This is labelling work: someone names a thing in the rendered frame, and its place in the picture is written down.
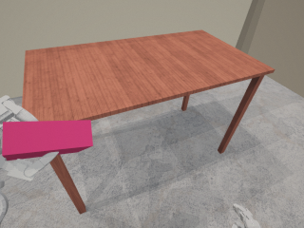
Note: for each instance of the robot left hand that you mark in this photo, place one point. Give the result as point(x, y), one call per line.
point(21, 169)

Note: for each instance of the table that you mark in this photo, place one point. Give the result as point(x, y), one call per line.
point(87, 82)

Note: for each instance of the robot right hand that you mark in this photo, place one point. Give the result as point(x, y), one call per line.
point(246, 217)

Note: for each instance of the sponge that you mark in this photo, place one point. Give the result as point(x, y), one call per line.
point(34, 139)

